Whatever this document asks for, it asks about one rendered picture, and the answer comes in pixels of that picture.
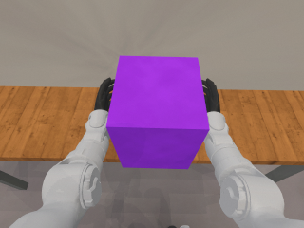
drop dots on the robot left hand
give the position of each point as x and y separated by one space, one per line
103 96

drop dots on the left robot upper arm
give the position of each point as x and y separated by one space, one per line
69 190

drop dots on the carton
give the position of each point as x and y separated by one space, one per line
157 116

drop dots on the table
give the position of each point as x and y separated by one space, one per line
46 123

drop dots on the robot right hand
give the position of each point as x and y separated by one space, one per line
211 98

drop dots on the right robot forearm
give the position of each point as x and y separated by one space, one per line
223 153

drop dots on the right robot upper arm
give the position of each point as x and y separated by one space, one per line
254 202

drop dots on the left robot forearm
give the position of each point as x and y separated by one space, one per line
93 146

